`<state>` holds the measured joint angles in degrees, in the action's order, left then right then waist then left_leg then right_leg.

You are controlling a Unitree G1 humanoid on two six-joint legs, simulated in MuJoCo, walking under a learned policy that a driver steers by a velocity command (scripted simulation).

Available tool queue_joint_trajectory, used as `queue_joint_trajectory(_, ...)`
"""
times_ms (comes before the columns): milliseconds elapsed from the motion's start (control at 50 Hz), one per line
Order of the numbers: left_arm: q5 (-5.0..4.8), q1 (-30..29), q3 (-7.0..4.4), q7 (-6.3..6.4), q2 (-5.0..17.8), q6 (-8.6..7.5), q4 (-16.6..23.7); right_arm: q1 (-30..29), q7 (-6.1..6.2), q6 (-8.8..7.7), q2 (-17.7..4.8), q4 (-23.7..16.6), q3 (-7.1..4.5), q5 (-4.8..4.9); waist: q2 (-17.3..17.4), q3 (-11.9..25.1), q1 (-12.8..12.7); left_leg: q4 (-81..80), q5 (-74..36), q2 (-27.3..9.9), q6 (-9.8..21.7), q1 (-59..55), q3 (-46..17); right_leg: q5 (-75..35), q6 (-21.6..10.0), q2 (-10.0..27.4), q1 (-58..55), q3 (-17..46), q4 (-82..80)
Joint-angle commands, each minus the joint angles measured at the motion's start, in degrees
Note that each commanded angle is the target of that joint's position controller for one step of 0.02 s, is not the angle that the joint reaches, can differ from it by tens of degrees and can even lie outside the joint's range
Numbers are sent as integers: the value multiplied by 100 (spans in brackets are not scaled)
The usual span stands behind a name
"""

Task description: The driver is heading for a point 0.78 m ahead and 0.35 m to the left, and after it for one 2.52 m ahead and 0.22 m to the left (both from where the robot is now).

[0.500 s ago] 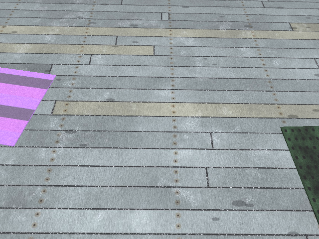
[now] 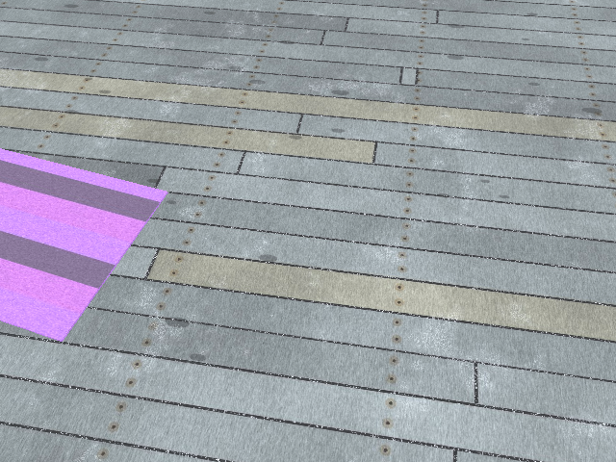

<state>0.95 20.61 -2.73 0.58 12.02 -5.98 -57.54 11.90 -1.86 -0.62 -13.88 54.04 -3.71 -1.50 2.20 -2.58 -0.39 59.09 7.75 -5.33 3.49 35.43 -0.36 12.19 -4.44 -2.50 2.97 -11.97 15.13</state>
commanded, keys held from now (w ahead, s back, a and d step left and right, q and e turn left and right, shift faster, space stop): w+q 1.00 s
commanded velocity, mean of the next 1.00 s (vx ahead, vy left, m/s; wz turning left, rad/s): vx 0.50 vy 0.00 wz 0.56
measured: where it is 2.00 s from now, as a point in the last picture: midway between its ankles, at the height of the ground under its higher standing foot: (151, 309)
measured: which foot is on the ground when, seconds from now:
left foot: up 0.00-0.24, down 0.26-0.82, up 0.84-1.00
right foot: down 0.00-0.28, up 0.30-0.78, down 0.80-1.00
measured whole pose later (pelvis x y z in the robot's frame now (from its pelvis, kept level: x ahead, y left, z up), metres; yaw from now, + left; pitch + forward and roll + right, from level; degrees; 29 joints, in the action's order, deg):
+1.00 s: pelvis +0.53 +0.10 +0.00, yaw +35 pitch +0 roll -1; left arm 1.5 13.5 -2.5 0.2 14.4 -4.3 -45.6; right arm 15.0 -2.1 -0.5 -17.9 46.0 -4.3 -1.9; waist 3.1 -2.3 0.6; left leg 65.2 17.9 0.2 3.5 29.2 -2.1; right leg 10.8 -1.8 -0.7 12.4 -6.3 22.6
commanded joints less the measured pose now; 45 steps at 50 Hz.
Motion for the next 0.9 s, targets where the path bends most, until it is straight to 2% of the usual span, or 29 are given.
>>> queue_joint_trajectory(20,0,77,-60,30,499,-96,214,-396,-75,-23,-8,-425,47,8,-564,-307,41,-697,-628,-30,-53,257,170,-1939,-250,1487,233,492,-788)
queue_joint_trajectory(120,12,528,-77,112,653,-32,48,-1251,-127,-44,22,-802,134,-28,-574,-397,-178,-1979,-699,185,150,39,730,-2863,-205,1665,-464,34,-545)
queue_joint_trajectory(160,30,563,-92,152,723,32,15,-1260,-130,-48,-50,-862,110,-46,-634,-331,-102,-2201,-307,368,336,-190,877,-3891,-177,1751,-811,-142,-154)
queue_joint_trajectory(200,49,474,-139,192,886,101,36,-903,-95,-34,-175,-789,48,-63,-802,-59,111,-2248,309,714,585,-742,1063,-5446,-165,1809,-1044,-299,638)
queue_joint_trajectory(220,62,416,-167,194,972,156,64,-488,-71,-43,-266,-678,-7,-63,-826,179,293,-2330,597,917,730,-1169,1109,-5883,-182,1819,-1085,-338,1346)
queue_joint_trajectory(240,60,374,-194,175,1055,213,116,101,-40,-79,-402,-515,-89,-72,-805,522,522,-2594,726,1078,889,-1866,1047,-5652,-167,1831,-888,-338,2327)
queue_joint_trajectory(260,36,224,-205,136,1081,236,231,976,28,-123,-685,-267,-229,-136,-481,951,976,-3139,657,893,1142,-3144,539,-4467,7,1719,-28,-402,3820)
queue_joint_trajectory(280,-112,251,-128,61,572,173,634,1095,113,-76,-1345,-378,-439,-119,1008,1553,818,-3499,1007,-816,1839,-5030,-2260,-267,403,779,2426,-462,6239)
queue_joint_trajectory(300,-77,-55,-165,-20,838,95,958,1010,108,-2,-1636,-508,-465,-16,602,1904,688,-4311,426,-1582,2414,-5328,-4357,1809,480,22,3614,874,7235)
queue_joint_trajectory(320,-30,-674,-153,-50,794,38,1063,850,171,28,-1414,-435,-414,50,-82,1124,687,-4367,326,-1394,2188,-4844,-3332,1287,419,482,4121,1372,7067)
queue_joint_trajectory(340,-69,-595,-121,-56,734,-22,1061,594,197,-7,-1063,-379,-331,109,-345,400,399,-4484,-86,-1195,1868,-3896,-2663,837,393,744,3948,1346,6348)
queue_joint_trajectory(360,-10,-588,-135,-41,700,8,1035,385,216,-70,-841,-390,-263,99,-566,130,140,-4519,-669,-811,1552,-3388,-2177,717,412,928,3631,1388,5743)
queue_joint_trajectory(380,119,-413,-124,-33,650,123,975,175,232,-116,-735,-444,-224,151,-568,94,-48,-4619,-937,-542,1412,-2948,-1802,616,482,964,3226,1361,5479)
queue_joint_trajectory(400,188,-273,-113,-48,610,239,967,154,225,-184,-718,-471,-200,156,-325,172,-136,-4632,-1338,-450,1444,-2666,-1669,625,562,989,2896,1375,5272)
queue_joint_trajectory(420,210,-326,-119,-69,613,322,1002,256,211,-257,-696,-439,-185,176,-302,171,-166,-4592,-1786,-297,1407,-2609,-1516,623,622,986,2859,1324,5144)
queue_joint_trajectory(480,183,-855,-104,-126,577,425,1249,559,193,-311,-927,-420,-234,153,-133,134,-56,-4726,-1566,-65,1287,-2522,-1380,61,783,953,3128,1186,4401)
queue_joint_trajectory(540,154,-1592,-94,-136,618,450,1522,998,175,-284,-936,-401,-239,148,15,28,238,-4752,-1384,-50,1125,-2878,-1584,-513,832,892,3603,1201,3659)
queue_joint_trajectory(600,132,-2133,-61,-163,629,432,1736,1311,192,-268,-947,-401,-238,132,105,18,456,-4632,-1445,-62,1049,-3321,-1733,-889,801,750,3802,1253,3026)
queue_joint_trajectory(680,81,-2706,4,-203,659,345,2026,1587,246,-251,-993,-414,-239,67,187,-12,632,-4273,-2065,-158,1017,-3765,-1936,-915,687,494,3709,1243,2308)
queue_joint_trajectory(720,55,-2628,3,-200,749,291,2096,1500,291,-252,-1078,-475,-259,47,260,-7,514,-4057,-2305,-223,879,-3765,-2086,-773,569,397,3239,1317,1896)
queue_joint_trajectory(740,43,-2345,-15,-183,823,262,2047,1320,306,-257,-1143,-535,-275,42,299,33,336,-3906,-2495,-210,755,-3579,-2102,-614,488,317,2695,1321,1655)
queue_joint_trajectory(760,31,-1851,-62,-139,940,232,1914,1102,294,-273,-1226,-607,-293,36,314,201,89,-3539,-3034,-124,615,-3307,-2068,-373,388,155,1869,1264,1496)
queue_joint_trajectory(780,32,-1105,-132,-74,1086,178,1694,977,246,-305,-1269,-638,-300,63,122,574,-264,-2716,-3361,126,485,-3099,-1930,-422,272,56,854,1187,1198)
queue_joint_trajectory(800,118,-261,-217,13,1359,106,1564,941,182,-358,-1089,-711,-252,126,-258,1191,-647,-1410,-2597,514,344,-2462,-1638,-78,54,698,-486,1767,1004)
queue_joint_trajectory(820,290,250,-323,92,1870,122,1633,1314,171,-378,-449,-941,-103,331,-1324,2023,-594,399,468,1219,130,-938,-978,962,-364,2373,-2028,3925,693)
queue_joint_trajectory(840,200,-97,-349,54,1872,220,1630,1653,195,-329,-699,-993,-117,199,-1937,2137,-185,1193,2351,1278,152,-150,-723,1227,-759,2899,-1815,5696,72)
queue_joint_trajectory(860,140,-556,-233,29,1276,267,1742,1461,220,-234,-909,-828,-152,58,-945,1193,-42,1502,1846,810,169,81,-714,1794,-720,2695,-962,5026,40)
queue_joint_trajectory(880,94,-832,-132,7,871,266,1747,1093,154,-205,-859,-834,-136,14,-383,544,-51,1279,1414,612,127,8,-614,1481,-618,2350,-196,4067,-99)
queue_joint_trajectory(900,124,-856,-86,6,755,246,1704,937,108,-178,-730,-869,-119,-6,-410,302,-3,1034,1222,452,91,-111,-565,685,-481,2090,155,3361,-189)
Keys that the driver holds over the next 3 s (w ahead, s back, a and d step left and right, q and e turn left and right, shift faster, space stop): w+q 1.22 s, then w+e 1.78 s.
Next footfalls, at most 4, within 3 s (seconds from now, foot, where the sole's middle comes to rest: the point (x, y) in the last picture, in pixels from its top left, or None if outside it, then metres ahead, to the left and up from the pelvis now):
0.26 left None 0.28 0.10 -0.78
0.80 right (311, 398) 0.64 0.05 -0.78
1.32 left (163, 378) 0.69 0.40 -0.78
1.88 right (167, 263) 1.03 0.45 -0.78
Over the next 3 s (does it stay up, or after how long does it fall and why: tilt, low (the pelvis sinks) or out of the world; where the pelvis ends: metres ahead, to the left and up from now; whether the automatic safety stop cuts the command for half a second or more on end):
stays up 1.41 0.57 -0.02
